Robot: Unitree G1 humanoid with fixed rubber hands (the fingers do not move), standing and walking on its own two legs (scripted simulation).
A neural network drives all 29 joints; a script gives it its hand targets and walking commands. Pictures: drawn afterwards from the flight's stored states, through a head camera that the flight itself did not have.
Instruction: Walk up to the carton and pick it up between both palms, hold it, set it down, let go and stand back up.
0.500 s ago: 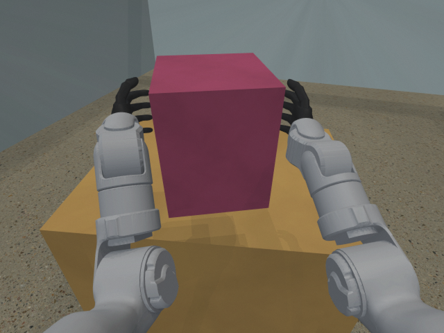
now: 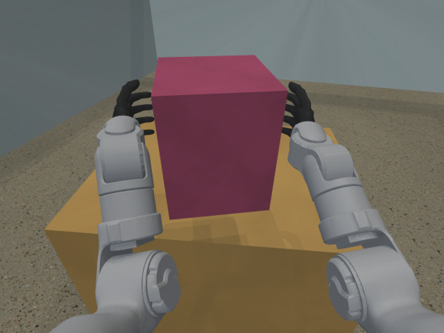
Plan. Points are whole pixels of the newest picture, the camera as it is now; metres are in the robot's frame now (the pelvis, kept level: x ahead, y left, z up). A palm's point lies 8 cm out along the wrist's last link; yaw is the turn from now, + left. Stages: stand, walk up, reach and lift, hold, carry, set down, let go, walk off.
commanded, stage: hold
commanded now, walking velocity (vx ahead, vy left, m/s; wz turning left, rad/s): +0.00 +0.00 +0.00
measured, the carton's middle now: (213, 133) +0.44 +0.00 +0.22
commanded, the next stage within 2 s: none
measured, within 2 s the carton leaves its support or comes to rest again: neither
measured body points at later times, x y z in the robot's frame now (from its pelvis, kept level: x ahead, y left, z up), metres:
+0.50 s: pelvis +0.00 +0.00 +0.00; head -0.08 +0.02 +0.44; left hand +0.38 +0.14 +0.29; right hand +0.37 -0.15 +0.27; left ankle +0.04 +0.10 -0.74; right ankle +0.03 -0.09 -0.74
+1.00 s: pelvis +0.00 +0.00 +0.00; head -0.07 +0.02 +0.44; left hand +0.37 +0.15 +0.28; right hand +0.37 -0.14 +0.26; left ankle +0.04 +0.10 -0.74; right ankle +0.03 -0.09 -0.74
